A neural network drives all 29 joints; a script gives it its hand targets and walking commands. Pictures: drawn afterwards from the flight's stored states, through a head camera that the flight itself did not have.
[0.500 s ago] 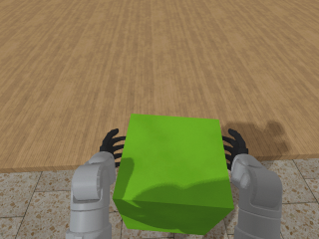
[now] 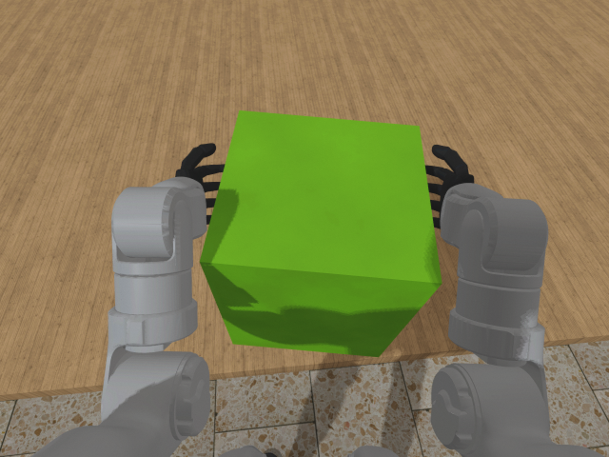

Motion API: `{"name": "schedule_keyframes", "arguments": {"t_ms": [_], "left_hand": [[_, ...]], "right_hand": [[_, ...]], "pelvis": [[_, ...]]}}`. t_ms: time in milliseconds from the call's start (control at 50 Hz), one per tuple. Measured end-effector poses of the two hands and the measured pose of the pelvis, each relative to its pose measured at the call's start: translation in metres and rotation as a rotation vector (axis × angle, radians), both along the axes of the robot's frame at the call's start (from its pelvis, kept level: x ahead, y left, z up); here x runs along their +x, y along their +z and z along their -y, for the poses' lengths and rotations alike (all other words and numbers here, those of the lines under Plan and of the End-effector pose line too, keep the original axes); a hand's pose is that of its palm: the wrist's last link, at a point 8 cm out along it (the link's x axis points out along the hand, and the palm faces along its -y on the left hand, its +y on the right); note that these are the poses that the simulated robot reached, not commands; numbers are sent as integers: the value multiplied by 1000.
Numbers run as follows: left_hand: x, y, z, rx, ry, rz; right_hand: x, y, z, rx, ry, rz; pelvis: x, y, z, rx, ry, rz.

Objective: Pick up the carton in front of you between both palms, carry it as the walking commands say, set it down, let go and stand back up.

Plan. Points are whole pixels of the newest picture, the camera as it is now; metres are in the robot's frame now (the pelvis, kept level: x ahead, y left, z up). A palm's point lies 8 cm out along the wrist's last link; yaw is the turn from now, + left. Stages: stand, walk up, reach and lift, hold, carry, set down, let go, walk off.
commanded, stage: carry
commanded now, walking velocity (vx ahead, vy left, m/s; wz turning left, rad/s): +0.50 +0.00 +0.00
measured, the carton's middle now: (316, 246) +0.36 +0.00 +0.07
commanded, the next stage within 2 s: none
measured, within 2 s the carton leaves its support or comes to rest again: neither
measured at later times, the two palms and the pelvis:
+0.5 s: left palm (222, 63) +0.71 +0.16 +0.12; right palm (387, 49) +0.76 -0.14 +0.13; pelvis +0.34 -0.03 +0.01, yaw +0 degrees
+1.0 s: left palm out of the picture +1.08 +0.18 +0.24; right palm out of the picture +1.10 -0.12 +0.25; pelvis +0.70 +0.02 +0.07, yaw +8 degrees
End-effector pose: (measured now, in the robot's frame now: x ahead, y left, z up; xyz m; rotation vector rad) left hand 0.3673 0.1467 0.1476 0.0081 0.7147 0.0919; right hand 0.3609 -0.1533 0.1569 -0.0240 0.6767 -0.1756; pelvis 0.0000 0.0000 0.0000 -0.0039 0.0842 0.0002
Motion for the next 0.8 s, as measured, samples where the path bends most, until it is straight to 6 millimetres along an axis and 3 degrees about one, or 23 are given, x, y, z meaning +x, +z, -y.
{"name": "schedule_keyframes", "arguments": {"t_ms": [160, 240, 320, 420, 480, 560, 660, 720, 800], "left_hand": [[129, 9, 11, -28, 9, 2], [194, 11, 17, -38, 38, 36], [253, 2, 23, -13, 73, 40], [301, -25, 9, 8, 128, -32], [327, -29, -7, -7, 187, -31], [383, -18, -29, -25, 231, 43], [490, -2, -33, -55, 151, 103], [542, 8, -23, -40, 81, 55], [595, 28, -11, -26, 43, -11]], "right_hand": [[122, 7, 11, 44, -47, 6], [192, 7, 18, 68, -43, 41], [263, -7, 23, 95, -13, 44], [337, -29, 8, 113, 40, -32], [380, -31, -10, 132, 74, -33], [441, -23, -33, 147, 96, 38], [520, -2, -33, 69, 44, 107], [554, 4, -24, 64, 11, 61], [591, 16, -11, 99, -46, -4]], "pelvis": [[93, 12, 0, -9, 7, -29], [155, 5, 9, -3, 12, -35], [225, -8, 22, -12, 22, -38], [286, 3, 28, -8, 12, -45], [326, 9, 27, 14, 3, -40], [390, 9, 18, 23, 1, -31], [478, 5, -4, 33, 32, 6], [517, 22, -16, 25, 53, 5], [566, 52, -29, 2, 63, -4]]}}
